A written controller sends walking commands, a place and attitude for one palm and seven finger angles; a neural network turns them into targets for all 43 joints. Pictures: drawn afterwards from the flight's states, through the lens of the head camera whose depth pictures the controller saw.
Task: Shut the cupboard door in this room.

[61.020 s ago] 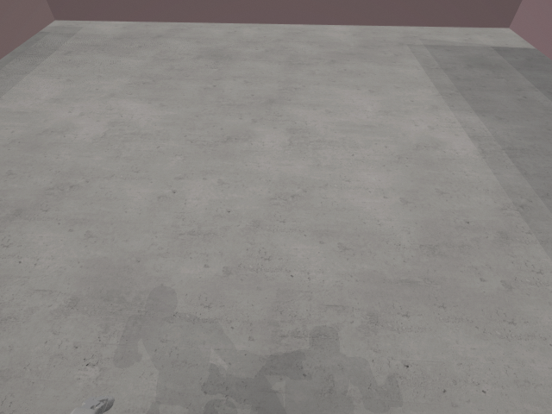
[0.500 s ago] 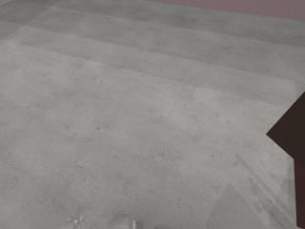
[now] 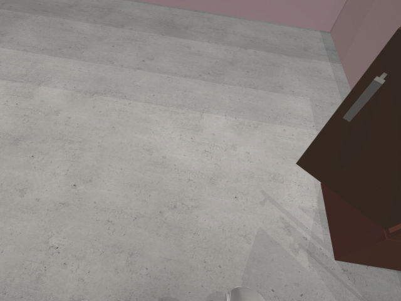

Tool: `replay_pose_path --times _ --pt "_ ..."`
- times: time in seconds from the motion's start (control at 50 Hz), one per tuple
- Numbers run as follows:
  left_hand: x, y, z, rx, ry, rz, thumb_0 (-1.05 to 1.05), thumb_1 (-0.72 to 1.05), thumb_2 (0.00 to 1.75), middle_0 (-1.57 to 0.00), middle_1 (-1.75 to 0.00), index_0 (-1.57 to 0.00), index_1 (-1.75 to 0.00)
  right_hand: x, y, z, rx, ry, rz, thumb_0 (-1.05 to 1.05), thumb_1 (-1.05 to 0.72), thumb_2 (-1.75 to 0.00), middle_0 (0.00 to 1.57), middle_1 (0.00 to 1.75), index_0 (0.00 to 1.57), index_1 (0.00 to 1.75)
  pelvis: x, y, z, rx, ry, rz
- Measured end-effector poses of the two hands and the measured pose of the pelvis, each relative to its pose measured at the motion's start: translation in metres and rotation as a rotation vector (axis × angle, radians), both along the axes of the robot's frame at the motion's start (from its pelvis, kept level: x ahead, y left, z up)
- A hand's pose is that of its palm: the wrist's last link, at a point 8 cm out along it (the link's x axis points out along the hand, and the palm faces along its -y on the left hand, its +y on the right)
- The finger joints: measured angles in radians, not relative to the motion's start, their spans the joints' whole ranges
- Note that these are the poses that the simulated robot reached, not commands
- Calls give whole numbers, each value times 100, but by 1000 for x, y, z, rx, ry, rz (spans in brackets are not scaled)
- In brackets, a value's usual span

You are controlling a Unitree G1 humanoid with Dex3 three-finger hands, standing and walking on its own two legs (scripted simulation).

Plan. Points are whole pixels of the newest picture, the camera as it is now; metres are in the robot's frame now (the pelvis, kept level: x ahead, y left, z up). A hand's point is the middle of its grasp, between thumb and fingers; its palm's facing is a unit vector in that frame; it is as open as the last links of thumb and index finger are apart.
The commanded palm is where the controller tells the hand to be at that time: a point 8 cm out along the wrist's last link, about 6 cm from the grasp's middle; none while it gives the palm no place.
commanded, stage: turn to face it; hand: left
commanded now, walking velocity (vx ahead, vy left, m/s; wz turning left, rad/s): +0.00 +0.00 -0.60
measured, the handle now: (365, 97) +0.65 -0.41 +0.05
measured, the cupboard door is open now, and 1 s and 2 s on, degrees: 53 53 53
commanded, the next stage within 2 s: take the last steps up to it in 1.02 s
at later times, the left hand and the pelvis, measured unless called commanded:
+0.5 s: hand (150, 288) +0.16 +0.12 -0.15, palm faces -0.29 -0.92 -0.25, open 7.4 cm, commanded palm none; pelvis +0.01 -0.05 +0.00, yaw -17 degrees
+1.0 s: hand (151, 252) +0.24 +0.13 -0.17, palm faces -0.50 -0.84 -0.23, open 7.4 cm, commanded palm none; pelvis +0.05 -0.01 +0.00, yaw -32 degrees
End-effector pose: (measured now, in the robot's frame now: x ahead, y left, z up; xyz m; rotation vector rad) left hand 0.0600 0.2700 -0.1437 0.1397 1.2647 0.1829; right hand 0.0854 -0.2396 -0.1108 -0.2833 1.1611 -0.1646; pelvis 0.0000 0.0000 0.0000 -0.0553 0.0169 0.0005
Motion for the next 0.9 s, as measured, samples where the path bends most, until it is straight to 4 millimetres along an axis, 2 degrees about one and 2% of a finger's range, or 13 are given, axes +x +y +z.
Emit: replay_pose_path --times 0.06,0.12,0.22,0.28,0.36,0.5,0.62,0.7,0.74,0.8,0.9 --pt "25 -5 4 10 -21 -60 1 91 90 -20 -30 -20 -30 -24 -8 -5 8 27 -69 0 -90 -89 20 30 20 30 1 -2 0 3 -5 -41" --pt "54 -18 8 21 -54 -127 1 91 90 -20 -30 -20 -30 -52 -21 -13 20 64 -139 0 -90 -89 20 30 20 30 1 -8 -3 12 -9 -80" --pt "100 -56 15 50 -133 -246 1 91 90 -20 -30 -20 -30 -95 -49 -40 53 123 -250 0 -90 -90 20 30 20 30 4 -29 -17 42 -12 -145" --pt "114 -78 18 71 -173 -300 1 91 89 -20 -30 -20 -30 -111 -65 -53 65 161 -304 0 -90 -90 20 30 20 30 4 -38 -22 46 -13 -177" --pt "112 -96 27 78 -142 -332 1 91 89 -20 -30 -20 -30 -109 -74 -46 73 149 -344 1 -91 -90 20 30 20 30 5 -45 -11 70 -9 -224" --pt "104 -108 21 44 -67 -377 1 91 89 -21 -30 -21 -30 -83 -78 -29 71 53 -375 1 -91 -90 20 30 20 30 12 -47 -3 78 3 -294" --pt "104 -95 7 18 -15 -389 1 91 89 -21 -30 -21 -30 -56 -68 -19 42 -11 -397 0 -91 -90 20 30 20 30 25 -33 -6 64 9 -357" --pt "116 -76 -11 6 17 -401 1 91 89 -21 -30 -21 -30 -42 -55 -14 2 -70 -413 0 -91 -90 20 30 20 30 38 -18 -15 43 19 -401" --pt "126 -68 -16 7 28 -414 1 91 89 -21 -30 -21 -30 -43 -47 -11 -11 -72 -416 0 -91 -90 20 30 20 30 40 -12 -15 45 9 -427" --pt "142 -64 -12 10 32 -455 1 91 89 -20 -30 -20 -30 -53 -34 -4 -15 -55 -440 0 -91 -90 20 30 20 30 44 -8 -9 31 3 -468" --pt "170 -69 -1 13 10 -519 1 91 89 -20 -30 -20 -30 -81 -18 -2 0 -5 -513 0 -90 -90 20 30 20 30 48 -6 -1 12 4 -519"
